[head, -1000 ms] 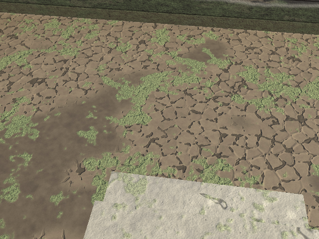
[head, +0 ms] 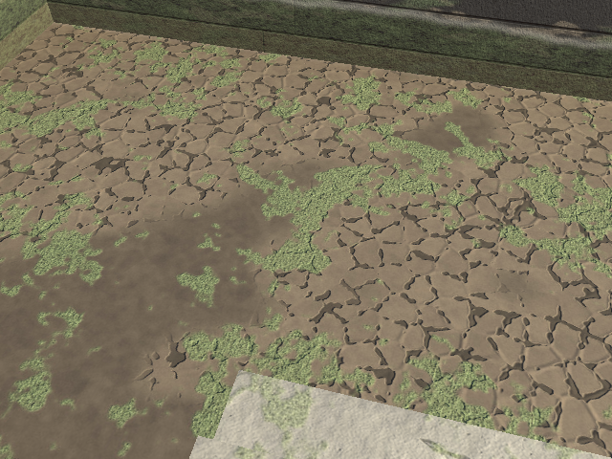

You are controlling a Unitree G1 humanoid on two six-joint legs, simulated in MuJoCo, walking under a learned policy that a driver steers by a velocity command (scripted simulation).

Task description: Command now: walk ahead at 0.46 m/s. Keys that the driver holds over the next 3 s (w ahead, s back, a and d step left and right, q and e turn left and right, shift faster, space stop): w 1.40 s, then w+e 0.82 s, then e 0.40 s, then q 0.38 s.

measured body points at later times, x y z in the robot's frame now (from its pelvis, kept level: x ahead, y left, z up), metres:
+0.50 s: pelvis +0.28 -0.01 -0.18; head +0.28 -0.02 +0.27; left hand +0.44 +0.19 -0.29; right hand +0.14 -0.18 -0.32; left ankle +0.16 +0.12 -0.84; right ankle +0.45 -0.14 -0.89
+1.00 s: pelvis +0.54 -0.07 -0.33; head +0.54 -0.07 +0.12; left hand +0.38 +0.09 -0.47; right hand +0.73 -0.26 -0.45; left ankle +0.75 +0.09 -1.01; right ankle +0.43 -0.14 -1.01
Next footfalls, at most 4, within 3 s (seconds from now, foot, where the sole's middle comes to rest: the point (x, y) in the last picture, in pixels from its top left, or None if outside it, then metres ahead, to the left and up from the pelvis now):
0.10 left None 0.20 0.12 -0.88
0.58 right None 0.47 -0.14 -1.05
1.16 left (328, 432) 0.78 0.06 -1.22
1.64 right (412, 359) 1.16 -0.21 -1.39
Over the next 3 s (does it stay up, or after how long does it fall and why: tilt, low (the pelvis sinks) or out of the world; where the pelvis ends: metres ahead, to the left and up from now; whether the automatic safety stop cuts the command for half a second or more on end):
stays up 1.48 -0.23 -0.63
